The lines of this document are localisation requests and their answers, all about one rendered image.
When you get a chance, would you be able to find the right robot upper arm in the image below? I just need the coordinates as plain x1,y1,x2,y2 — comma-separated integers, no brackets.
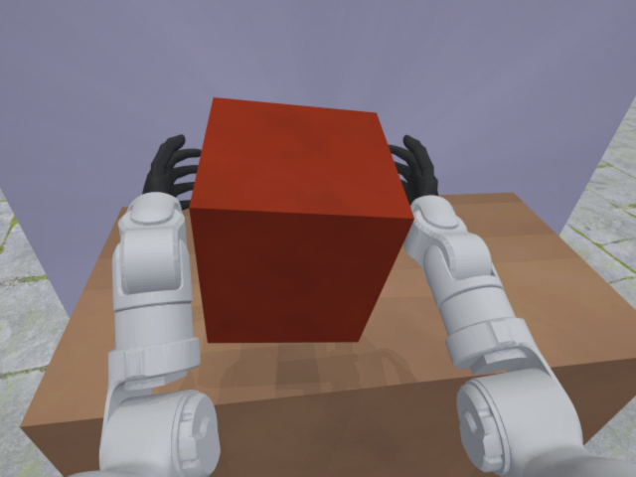
456,368,636,477

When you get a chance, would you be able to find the robot right forearm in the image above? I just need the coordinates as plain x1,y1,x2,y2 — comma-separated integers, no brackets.
403,195,583,444

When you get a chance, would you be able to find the robot right hand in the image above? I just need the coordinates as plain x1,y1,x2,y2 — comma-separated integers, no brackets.
388,135,439,205

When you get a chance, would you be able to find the robot left hand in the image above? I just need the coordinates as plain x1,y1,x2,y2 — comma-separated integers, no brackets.
142,134,202,211

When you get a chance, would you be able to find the carton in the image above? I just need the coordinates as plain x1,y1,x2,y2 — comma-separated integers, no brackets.
189,97,414,343

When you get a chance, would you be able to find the left robot upper arm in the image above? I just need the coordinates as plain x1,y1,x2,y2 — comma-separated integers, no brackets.
68,390,221,477

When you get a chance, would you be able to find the pedestal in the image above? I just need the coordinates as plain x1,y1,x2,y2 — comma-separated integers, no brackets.
20,193,636,477

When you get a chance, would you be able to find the robot left forearm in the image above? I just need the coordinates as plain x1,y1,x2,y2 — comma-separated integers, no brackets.
99,192,201,470

